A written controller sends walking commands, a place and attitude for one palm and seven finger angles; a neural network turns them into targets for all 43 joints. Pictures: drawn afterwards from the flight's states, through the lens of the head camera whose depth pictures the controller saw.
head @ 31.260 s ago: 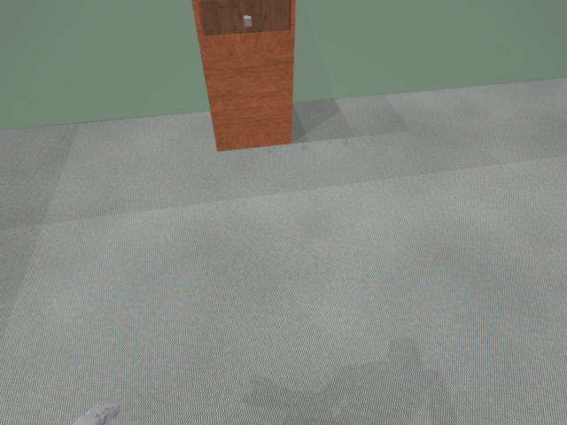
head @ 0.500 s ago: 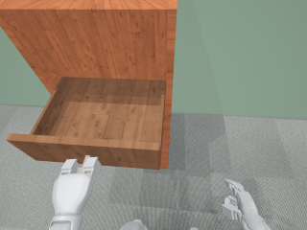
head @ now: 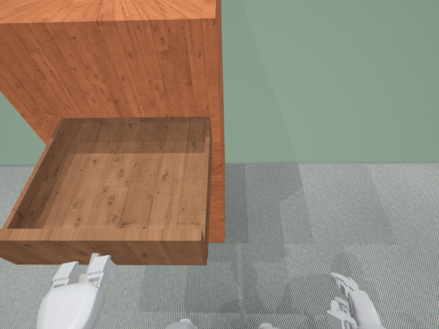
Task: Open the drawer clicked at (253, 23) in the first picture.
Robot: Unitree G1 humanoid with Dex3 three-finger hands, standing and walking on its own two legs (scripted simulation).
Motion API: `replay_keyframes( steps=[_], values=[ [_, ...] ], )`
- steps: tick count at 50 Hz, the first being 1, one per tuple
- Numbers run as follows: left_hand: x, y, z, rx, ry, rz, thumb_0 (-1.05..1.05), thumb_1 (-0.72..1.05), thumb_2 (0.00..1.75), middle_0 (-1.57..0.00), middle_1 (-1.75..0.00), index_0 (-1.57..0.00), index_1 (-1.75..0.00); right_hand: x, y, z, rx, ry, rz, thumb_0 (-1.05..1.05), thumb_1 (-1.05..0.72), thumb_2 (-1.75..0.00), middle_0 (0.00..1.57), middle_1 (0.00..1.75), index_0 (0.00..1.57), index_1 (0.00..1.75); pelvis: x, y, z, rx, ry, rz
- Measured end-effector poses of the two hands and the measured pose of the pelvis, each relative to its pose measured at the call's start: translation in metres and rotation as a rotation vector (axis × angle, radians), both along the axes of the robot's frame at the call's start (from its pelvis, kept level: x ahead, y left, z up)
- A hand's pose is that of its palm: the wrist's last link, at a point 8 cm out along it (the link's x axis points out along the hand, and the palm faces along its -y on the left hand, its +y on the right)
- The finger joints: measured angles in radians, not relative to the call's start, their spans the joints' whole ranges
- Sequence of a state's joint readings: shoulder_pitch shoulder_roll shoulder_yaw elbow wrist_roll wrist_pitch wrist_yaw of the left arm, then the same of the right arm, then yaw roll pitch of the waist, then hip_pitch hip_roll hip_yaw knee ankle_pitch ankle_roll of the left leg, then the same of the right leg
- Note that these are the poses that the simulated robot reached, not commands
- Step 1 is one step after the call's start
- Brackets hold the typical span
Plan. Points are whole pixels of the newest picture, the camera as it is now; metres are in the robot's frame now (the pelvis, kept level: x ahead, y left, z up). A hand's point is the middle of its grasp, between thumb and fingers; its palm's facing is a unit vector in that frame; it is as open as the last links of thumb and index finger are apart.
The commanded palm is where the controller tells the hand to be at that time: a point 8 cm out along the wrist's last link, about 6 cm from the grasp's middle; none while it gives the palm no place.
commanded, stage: pull the drawer open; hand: left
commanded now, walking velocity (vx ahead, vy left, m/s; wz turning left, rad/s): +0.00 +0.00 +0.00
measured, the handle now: (90, 275) +0.21 +0.24 -0.01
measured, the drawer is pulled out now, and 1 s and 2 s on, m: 0.28 0.30 0.30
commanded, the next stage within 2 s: open the thumb to release the handle in 0.26 s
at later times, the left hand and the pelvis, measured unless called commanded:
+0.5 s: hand out of the picture +0.13 +0.23 -0.03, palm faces -0.03 -0.08 -1.00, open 6.1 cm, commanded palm +0.12 +0.23 +0.03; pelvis -0.02 +0.00 -0.02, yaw +2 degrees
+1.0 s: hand (81, 327) +0.13 +0.24 -0.02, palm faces -0.05 -0.10 -0.99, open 13.4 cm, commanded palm +0.11 +0.24 +0.03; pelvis -0.02 +0.00 -0.01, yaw +2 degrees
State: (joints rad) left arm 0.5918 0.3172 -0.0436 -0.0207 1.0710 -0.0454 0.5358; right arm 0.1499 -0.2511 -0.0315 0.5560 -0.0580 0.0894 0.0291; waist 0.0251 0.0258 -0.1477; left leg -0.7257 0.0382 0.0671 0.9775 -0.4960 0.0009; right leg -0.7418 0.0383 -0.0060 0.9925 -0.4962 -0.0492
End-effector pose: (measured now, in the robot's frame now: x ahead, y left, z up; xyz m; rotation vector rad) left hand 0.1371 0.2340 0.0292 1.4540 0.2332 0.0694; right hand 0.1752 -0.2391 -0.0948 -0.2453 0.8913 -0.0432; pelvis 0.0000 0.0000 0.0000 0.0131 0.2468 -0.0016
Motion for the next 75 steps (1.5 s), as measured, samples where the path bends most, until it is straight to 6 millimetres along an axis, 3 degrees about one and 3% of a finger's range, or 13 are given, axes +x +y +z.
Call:
replay_keyframes(
  steps=[5,17,26,31,37,43,48,66,75],
  values=[
    [-0.023,-0.001,0.002,0.001,0.020,-0.004,0.01,0.68,0.73,-0.36,-1.35,-0.33,-1.35,0.007,0.004,-0.008,0.012,-0.017,0.032,0.02,-0.90,-0.90,0.19,0.30,0.19,0.30,-0.002,-0.001,-0.007,0.006,0.018,0.001],
    [-0.025,-0.001,0.000,0.036,-0.025,-0.014,0.00,0.65,0.77,-0.38,-1.35,-0.36,-1.35,0.021,0.035,-0.027,0.086,-0.070,0.091,0.02,-0.90,-0.90,0.20,0.30,0.20,0.30,-0.012,-0.003,-0.024,0.012,0.041,0.016],
    [-0.025,-0.003,-0.001,0.036,-0.064,0.009,0.00,0.61,0.77,-0.42,-1.33,-0.40,-1.33,0.007,0.028,-0.031,0.050,-0.029,0.088,0.02,-0.90,-0.90,0.20,0.30,0.20,0.30,-0.018,-0.005,-0.023,0.003,0.033,0.039],
    [-0.021,0.000,0.001,0.044,-0.082,0.033,0.00,0.45,0.71,-0.41,-1.31,-0.40,-1.31,-0.001,0.019,-0.029,0.028,-0.014,0.067,0.02,-0.90,-0.90,0.20,0.30,0.20,0.30,-0.020,-0.006,-0.020,0.000,0.023,0.044],
    [-0.015,0.003,0.004,0.039,-0.076,0.054,0.00,0.12,0.57,-0.37,-1.27,-0.38,-1.27,-0.006,0.012,-0.020,0.018,-0.022,0.035,0.02,-0.90,-0.90,0.20,0.30,0.20,0.30,-0.021,-0.007,-0.014,-0.003,0.003,0.045],
    [-0.017,0.003,0.002,0.019,-0.039,0.049,0.00,-0.22,0.42,-0.34,-1.23,-0.35,-1.23,-0.005,0.011,-0.010,0.011,-0.036,0.031,0.02,-0.90,-0.90,0.20,0.30,0.20,0.30,-0.020,-0.006,-0.008,-0.003,-0.008,0.041],
    [-0.022,0.005,0.002,0.019,-0.040,0.031,0.00,-0.38,0.35,-0.33,-1.21,-0.33,-1.21,0.000,0.014,-0.008,0.007,-0.043,0.046,0.02,-0.90,-0.90,0.20,0.30,0.20,0.30,-0.020,-0.005,-0.008,-0.005,-0.007,0.041],
    [-0.011,0.007,-0.001,0.037,-0.081,0.019,0.00,-0.48,0.30,-0.32,-1.20,-0.35,-1.22,0.005,0.034,-0.021,0.044,-0.027,0.062,0.02,-0.90,-0.90,0.20,0.30,0.20,0.30,-0.019,0.002,-0.014,-0.010,0.015,0.041],
    [-0.013,0.011,0.033,0.035,-0.106,0.039,0.00,-0.48,0.30,-0.32,-1.20,-0.37,-1.22,0.004,0.031,-0.002,0.051,-0.049,0.039,0.02,-0.90,-0.90,0.20,0.30,0.20,0.30,-0.011,0.004,0.000,-0.010,-0.028,0.033]
  ],
)
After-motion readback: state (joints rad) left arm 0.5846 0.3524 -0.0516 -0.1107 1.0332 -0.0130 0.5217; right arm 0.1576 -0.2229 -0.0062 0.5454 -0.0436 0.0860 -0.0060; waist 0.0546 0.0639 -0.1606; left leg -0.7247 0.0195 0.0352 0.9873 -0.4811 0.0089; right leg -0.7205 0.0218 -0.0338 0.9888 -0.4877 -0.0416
